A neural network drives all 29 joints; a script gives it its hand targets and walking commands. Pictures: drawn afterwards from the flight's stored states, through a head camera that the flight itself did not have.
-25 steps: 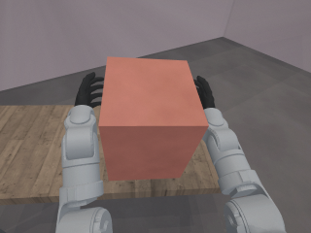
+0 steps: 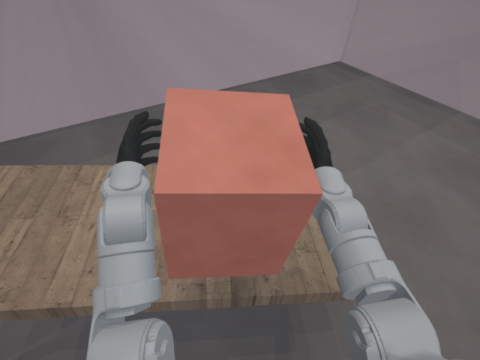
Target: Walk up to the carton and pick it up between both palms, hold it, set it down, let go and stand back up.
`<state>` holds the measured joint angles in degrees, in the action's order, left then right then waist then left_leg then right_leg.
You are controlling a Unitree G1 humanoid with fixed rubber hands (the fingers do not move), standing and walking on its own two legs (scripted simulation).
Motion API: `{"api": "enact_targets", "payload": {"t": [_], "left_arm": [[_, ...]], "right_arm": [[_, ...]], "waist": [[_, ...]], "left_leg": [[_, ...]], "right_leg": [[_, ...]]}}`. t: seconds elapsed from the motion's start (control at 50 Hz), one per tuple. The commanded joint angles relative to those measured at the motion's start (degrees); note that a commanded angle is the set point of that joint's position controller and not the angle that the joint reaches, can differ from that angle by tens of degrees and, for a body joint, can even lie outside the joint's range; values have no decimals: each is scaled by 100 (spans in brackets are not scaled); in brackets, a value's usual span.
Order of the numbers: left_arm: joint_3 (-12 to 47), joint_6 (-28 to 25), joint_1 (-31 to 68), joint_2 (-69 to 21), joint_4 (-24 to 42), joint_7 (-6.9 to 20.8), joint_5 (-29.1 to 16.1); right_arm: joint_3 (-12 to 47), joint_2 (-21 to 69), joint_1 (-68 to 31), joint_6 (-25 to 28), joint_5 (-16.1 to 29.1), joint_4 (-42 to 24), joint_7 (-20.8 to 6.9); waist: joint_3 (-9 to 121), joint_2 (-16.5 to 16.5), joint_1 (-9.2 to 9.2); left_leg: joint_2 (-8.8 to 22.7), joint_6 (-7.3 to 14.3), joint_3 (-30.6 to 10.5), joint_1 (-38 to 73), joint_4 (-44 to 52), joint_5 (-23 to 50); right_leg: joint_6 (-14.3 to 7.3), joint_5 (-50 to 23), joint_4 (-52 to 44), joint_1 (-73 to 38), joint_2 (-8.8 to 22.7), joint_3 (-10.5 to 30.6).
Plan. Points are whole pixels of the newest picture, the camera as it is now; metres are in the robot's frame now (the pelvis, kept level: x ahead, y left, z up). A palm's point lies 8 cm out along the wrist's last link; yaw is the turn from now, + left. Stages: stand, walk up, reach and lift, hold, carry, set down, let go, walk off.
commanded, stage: hold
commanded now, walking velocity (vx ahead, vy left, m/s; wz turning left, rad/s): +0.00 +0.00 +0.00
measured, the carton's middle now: (227, 189) +0.36 +0.01 +0.13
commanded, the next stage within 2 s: none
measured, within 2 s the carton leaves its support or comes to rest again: neither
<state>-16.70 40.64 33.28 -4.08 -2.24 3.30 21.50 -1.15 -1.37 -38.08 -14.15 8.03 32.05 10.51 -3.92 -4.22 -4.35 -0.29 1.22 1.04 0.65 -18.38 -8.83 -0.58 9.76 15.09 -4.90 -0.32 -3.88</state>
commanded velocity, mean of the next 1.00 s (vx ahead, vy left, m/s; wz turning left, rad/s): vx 0.00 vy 0.00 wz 0.00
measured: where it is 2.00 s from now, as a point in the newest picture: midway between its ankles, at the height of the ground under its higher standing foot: outside the picture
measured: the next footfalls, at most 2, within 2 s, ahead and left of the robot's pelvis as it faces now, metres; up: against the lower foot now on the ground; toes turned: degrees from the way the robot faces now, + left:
none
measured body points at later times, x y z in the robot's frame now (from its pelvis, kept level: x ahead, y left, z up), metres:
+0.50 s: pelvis +0.00 +0.00 +0.00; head -0.05 +0.03 +0.45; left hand +0.36 +0.16 +0.20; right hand +0.37 -0.14 +0.18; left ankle +0.03 +0.10 -0.75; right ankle +0.00 -0.11 -0.75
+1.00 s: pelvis +0.00 +0.00 +0.00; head -0.04 +0.03 +0.45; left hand +0.37 +0.15 +0.19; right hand +0.37 -0.15 +0.18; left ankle +0.03 +0.10 -0.75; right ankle +0.00 -0.11 -0.75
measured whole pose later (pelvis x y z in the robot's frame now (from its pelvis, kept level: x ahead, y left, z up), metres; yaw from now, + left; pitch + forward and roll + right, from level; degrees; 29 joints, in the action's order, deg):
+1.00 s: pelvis +0.00 +0.00 +0.00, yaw +0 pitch -11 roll -1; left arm -17.0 40.9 33.0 -4.7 -2.0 3.8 22.1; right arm -0.5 -1.9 -37.3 -14.3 8.7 31.4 10.8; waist -4.6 -4.0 -4.7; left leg -0.2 1.2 1.4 1.0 -18.2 -8.6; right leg -0.6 9.5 14.9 -5.2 -0.4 -3.8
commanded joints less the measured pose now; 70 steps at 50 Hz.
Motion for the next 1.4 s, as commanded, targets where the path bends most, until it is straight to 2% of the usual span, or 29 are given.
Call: {"api": "enact_targets", "payload": {"t": [0.0,0.04,0.06,0.12,0.18,0.22,0.28,0.3,0.36,0.46,0.5,0.54,0.62,0.66,0.72,0.78,0.84,0.92,0.94,0.98,1.0,1.04,1.08,1.2,1.24,1.3,1.32,1.34,1.38], "left_arm": [[2359,-119,2843,-2622,67,749,-683],[2431,-172,2996,-2682,200,753,-743],[2566,-213,3024,-2765,313,739,-840],[2737,-294,3026,-2798,396,679,-921],[2621,-284,2937,-2708,173,671,-853],[2730,-259,2946,-2704,368,642,-915],[2537,-181,2915,-2687,163,666,-811],[2566,-181,2857,-2697,285,674,-788],[2429,-130,2943,-2659,57,696,-720],[2505,-146,2933,-2776,171,690,-803],[2578,-195,3100,-2742,141,682,-879],[2418,-183,3048,-2677,-6,687,-753],[2566,-226,3146,-2759,155,658,-814],[2571,-252,3115,-2732,118,659,-871],[2670,-297,3191,-2764,229,639,-925],[2402,-210,3025,-2637,-56,707,-729],[2262,-160,2969,-2613,-155,789,-659],[2377,-163,2900,-2683,136,735,-694],[2421,-189,2950,-2706,253,724,-722],[2639,-264,3057,-2735,447,686,-847],[2617,-268,3045,-2724,363,675,-860],[2466,-214,2918,-2634,-6,685,-744],[2369,-178,2846,-2553,24,721,-709],[2514,-217,3266,-2727,194,720,-824],[2514,-249,3136,-2716,120,708,-841],[2559,-294,3126,-2745,143,687,-836],[2551,-302,3101,-2708,174,681,-885],[2580,-289,3005,-2707,193,663,-841],[2414,-216,2953,-2706,6,687,-699]], "right_arm": [[1775,3108,-3486,278,217,-1510,-385],[1886,3168,-3661,325,321,-1731,-382],[1985,3196,-3730,364,369,-1842,-377],[2055,3229,-3710,425,374,-2035,-373],[2069,3197,-3738,410,349,-1984,-376],[2058,3157,-3605,361,364,-1918,-375],[1958,3101,-3614,301,308,-1765,-401],[1917,3121,-3443,290,318,-1713,-403],[1822,3077,-3641,287,240,-1660,-425],[1893,3067,-3805,374,329,-1909,-435],[1861,3149,-3859,361,306,-1861,-396],[1835,3118,-3785,323,254,-1591,-436],[1746,3088,-3741,379,193,-1558,-470],[1868,3227,-3800,396,240,-1744,-451],[1905,3206,-3836,407,268,-1839,-412],[1795,3110,-3568,295,182,-1466,-387],[1714,3105,-3573,286,178,-1450,-404],[1929,3088,-3666,356,369,-1766,-392],[2061,3156,-3778,380,421,-1873,-385],[2162,3214,-3849,424,468,-2039,-366],[2199,3217,-3900,431,475,-2138,-357],[1986,3150,-3693,345,313,-1720,-368],[1952,3131,-3576,322,258,-1673,-389],[1724,3181,-3673,337,183,-1527,-442],[1767,3218,-3766,395,168,-1712,-445],[1867,3209,-3757,410,229,-1703,-409],[1974,3242,-3807,423,300,-1842,-391],[1909,3147,-3644,379,244,-1681,-390],[1792,3044,-3581,343,157,-1472,-434]], "waist": [[1643,436,-101],[1913,407,-12],[2035,489,-90],[2173,491,-98],[2100,335,-48],[2061,477,-89],[1816,341,-19],[1844,473,-56],[1626,487,-37],[1989,453,-43],[1966,393,-85],[1812,360,-21],[1975,583,-81],[2133,413,-33],[2265,441,-112],[1673,410,-109],[1551,385,-101],[1920,419,-39],[2037,409,18],[2358,382,-47],[2346,345,20],[1731,394,-14],[1649,318,20],[1756,546,-177],[1987,439,-104],[2074,466,-143],[2255,385,-65],[2060,391,-136],[1843,525,-54]], "left_leg": [[-78,-90,148,401,222,955],[-92,-102,137,421,158,1177],[-104,-118,137,572,72,1310],[-104,-139,108,649,1,1576],[-87,-80,71,600,96,1212],[-75,-103,58,638,57,1333],[-43,-104,91,587,162,1195],[-51,-123,106,610,141,1214],[-54,-90,120,457,241,869],[-55,-106,96,545,144,1150],[-49,-100,107,529,148,1000],[-76,-73,139,458,228,806],[-15,-107,98,572,192,860],[-77,-41,126,558,117,1086],[-85,-94,96,566,112,1179],[-95,-82,97,483,186,1005],[-86,-27,147,403,268,709],[-61,-87,124,636,96,1445],[-95,-102,134,692,60,1496],[-105,-110,92,830,-17,1632],[-112,-69,94,691,-13,1535],[-114,-29,137,523,153,989],[-104,32,181,327,265,688],[-74,-78,131,433,284,610],[-68,-62,126,445,210,772],[-95,-65,87,553,123,1082],[-106,-65,97,601,64,1148],[-78,-97,62,586,133,1046],[-52,-111,105,533,196,948]], "right_leg": [[267,-979,-90,-226,-156,-119],[285,-1159,-62,-255,-184,-109],[271,-1306,-34,-231,-170,-98],[269,-1401,-33,-81,-196,-124],[271,-1198,-51,-105,-205,-144],[248,-1168,-70,-92,-196,-91],[247,-923,-124,-5,-219,-156],[242,-935,-121,-38,-213,-141],[220,-644,-174,34,-163,-123],[221,-957,-102,-161,-216,-141],[226,-880,-115,-76,-190,-127],[249,-654,-156,-35,-191,-130],[177,-593,-119,82,-185,-149],[234,-960,-103,-45,-167,-102],[263,-1127,-70,-119,-197,-130],[286,-1068,-123,-55,-148,-102],[284,-839,-163,-80,-128,-86],[250,-1294,-67,-200,-205,-140],[280,-1352,-78,-207,-208,-148],[278,-1502,-26,-224,-214,-117],[277,-1453,-26,-239,-208,-124],[284,-1050,-125,-77,-143,-78],[298,-797,-146,-98,-125,-103],[214,-538,-156,72,-158,-135],[240,-687,-125,25,-172,-150],[260,-1101,-44,-89,-159,-121],[259,-1171,-29,-175,-164,-123],[261,-1000,-96,-76,-183,-133],[228,-693,-128,14,-162,-137]]}}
